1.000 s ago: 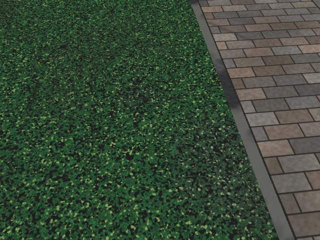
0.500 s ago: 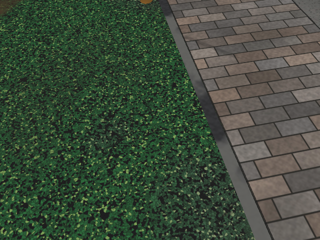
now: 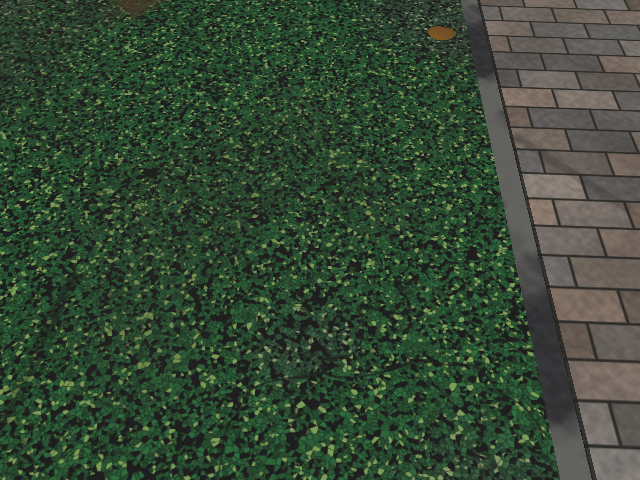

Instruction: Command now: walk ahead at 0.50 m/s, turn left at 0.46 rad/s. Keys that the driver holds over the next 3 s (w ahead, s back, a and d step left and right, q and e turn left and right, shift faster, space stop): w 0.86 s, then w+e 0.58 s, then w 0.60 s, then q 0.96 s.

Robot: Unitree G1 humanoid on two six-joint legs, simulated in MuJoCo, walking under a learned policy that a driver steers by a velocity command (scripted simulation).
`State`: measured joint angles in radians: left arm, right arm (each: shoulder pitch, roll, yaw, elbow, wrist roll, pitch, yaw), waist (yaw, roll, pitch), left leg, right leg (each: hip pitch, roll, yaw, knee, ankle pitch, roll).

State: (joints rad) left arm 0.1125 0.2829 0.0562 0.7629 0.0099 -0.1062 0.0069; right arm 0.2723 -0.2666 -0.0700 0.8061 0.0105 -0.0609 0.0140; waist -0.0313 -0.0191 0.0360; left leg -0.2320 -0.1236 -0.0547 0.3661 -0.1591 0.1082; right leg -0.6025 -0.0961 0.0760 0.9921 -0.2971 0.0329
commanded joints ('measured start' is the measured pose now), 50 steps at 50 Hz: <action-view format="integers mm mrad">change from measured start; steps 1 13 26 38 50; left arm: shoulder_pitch -14 208 178 250 138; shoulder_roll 59 200 142 158 69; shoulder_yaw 11 55 32 31 14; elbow -59 -41 14 76 9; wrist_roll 6 7 -17 -29 -30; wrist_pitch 4 -38 1 50 54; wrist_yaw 4 -22 -15 2 -5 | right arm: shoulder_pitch -32 52 -120 -12 -22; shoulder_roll -172 -110 -53 -168 -128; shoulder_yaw -43 -9 11 -38 -22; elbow -81 -66 -140 -126 -58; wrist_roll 5 -12 -8 -5 -28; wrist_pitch -12 8 -14 -37 -57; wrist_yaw -22 -23 -11 14 -1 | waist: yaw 18 131 60 -55 37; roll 68 45 -47 -46 75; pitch -47 -257 -33 -174 -28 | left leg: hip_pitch -45 28 -431 91 73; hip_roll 223 186 237 150 368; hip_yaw -167 -146 13 69 -58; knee -151 429 442 117 -240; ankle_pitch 254 295 66 120 185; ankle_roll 161 9 -118 5 123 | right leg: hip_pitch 44 589 454 533 -101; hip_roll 13 -67 -102 -73 -40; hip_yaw -41 87 84 -35 44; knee -208 -506 -848 -410 35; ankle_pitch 200 302 333 672 151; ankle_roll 36 -175 -259 -139 -21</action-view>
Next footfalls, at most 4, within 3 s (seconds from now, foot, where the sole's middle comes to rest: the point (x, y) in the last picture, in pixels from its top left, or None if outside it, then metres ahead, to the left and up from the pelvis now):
0.24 right None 0.33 -0.15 -0.78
0.76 left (265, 420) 0.59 0.12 -0.78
1.32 right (365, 298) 0.89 -0.12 -0.78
1.82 left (305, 199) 1.23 0.02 -0.78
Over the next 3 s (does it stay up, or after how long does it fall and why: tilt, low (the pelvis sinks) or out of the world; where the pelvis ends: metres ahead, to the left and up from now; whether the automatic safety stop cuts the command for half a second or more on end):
stays up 1.32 -0.09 0.00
